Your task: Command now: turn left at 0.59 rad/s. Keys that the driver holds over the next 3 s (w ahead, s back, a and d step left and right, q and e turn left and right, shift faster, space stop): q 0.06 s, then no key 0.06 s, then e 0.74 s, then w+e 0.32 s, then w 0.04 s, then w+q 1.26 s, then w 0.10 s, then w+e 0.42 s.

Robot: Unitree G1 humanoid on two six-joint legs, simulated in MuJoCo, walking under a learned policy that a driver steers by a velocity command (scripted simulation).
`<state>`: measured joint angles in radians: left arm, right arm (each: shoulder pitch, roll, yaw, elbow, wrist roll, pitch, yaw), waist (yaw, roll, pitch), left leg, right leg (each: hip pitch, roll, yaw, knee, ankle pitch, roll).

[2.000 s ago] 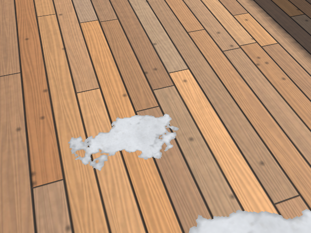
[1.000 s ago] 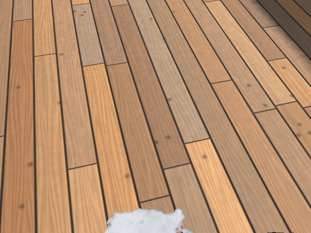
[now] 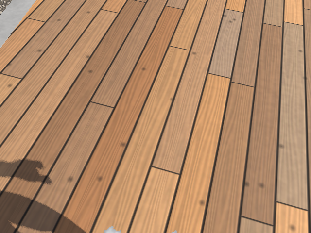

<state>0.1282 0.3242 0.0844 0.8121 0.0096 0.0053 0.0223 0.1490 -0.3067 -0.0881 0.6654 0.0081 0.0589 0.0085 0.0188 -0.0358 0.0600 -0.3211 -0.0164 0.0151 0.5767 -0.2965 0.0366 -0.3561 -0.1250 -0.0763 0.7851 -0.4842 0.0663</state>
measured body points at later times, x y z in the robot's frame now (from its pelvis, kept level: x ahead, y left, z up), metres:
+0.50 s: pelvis +0.01 +0.00 +0.00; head +0.04 -0.01 +0.45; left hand +0.13 +0.29 -0.10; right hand +0.18 -0.26 -0.10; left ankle +0.01 +0.11 -0.72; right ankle +0.02 -0.13 -0.73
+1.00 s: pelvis +0.02 +0.02 +0.02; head +0.05 +0.02 +0.47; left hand +0.27 +0.22 -0.08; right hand +0.02 -0.29 -0.08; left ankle +0.02 +0.13 -0.73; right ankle -0.02 -0.13 -0.68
